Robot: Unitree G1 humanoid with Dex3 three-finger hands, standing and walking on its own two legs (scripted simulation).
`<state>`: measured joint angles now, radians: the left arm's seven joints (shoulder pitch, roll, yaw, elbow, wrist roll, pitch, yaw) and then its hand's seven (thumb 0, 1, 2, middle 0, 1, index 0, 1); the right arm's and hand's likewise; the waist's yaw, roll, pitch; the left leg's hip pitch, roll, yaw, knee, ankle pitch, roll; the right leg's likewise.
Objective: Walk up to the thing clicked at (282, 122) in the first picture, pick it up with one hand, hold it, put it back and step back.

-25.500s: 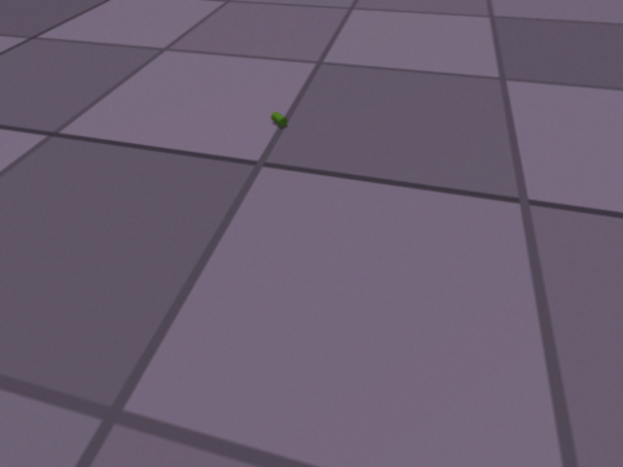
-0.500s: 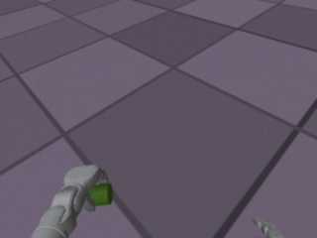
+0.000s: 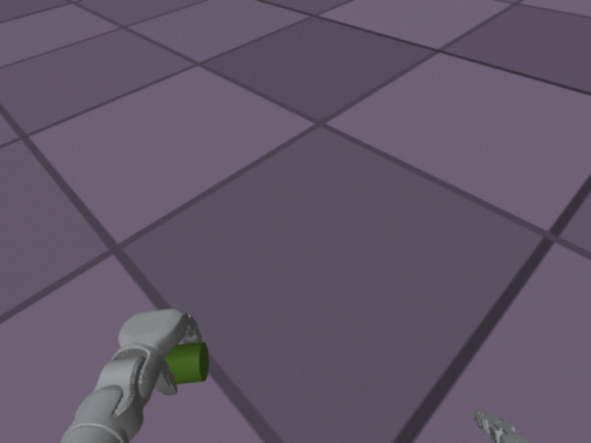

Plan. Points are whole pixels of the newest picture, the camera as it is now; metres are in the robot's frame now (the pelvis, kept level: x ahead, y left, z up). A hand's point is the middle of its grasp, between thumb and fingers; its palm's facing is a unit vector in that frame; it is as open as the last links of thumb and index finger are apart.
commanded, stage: crouch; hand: left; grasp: from above
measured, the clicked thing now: (174, 364) +0.30 +0.22 -0.09
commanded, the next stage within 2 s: lower in 1.84 s
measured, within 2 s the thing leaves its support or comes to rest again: neither
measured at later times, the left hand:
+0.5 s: hand (187, 384) +0.31 +0.24 -0.23, palm faces -0.44 +0.04 -0.90, open 8.2 cm
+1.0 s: hand (212, 399) +0.36 +0.25 -0.46, palm faces -0.46 -0.01 -0.89, open 8.3 cm
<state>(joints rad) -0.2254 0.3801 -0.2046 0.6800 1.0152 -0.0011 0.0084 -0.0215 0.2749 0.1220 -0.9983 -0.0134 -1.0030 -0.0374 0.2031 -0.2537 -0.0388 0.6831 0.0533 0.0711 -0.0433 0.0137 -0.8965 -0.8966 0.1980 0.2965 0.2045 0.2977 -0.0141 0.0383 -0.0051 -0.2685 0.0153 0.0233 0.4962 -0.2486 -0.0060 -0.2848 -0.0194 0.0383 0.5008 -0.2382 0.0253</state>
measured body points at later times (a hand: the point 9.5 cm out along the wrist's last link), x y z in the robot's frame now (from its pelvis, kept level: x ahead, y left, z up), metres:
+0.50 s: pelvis -0.03 +0.01 -0.11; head +0.08 +0.02 +0.32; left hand +0.33 +0.24 -0.18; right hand +0.03 -0.29 -0.23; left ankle +0.01 +0.12 -0.74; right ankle +0.02 -0.14 -0.74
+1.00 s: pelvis -0.06 +0.00 -0.30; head +0.15 +0.04 +0.10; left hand +0.38 +0.25 -0.41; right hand -0.01 -0.27 -0.42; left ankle +0.00 +0.12 -0.74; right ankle +0.01 -0.14 -0.74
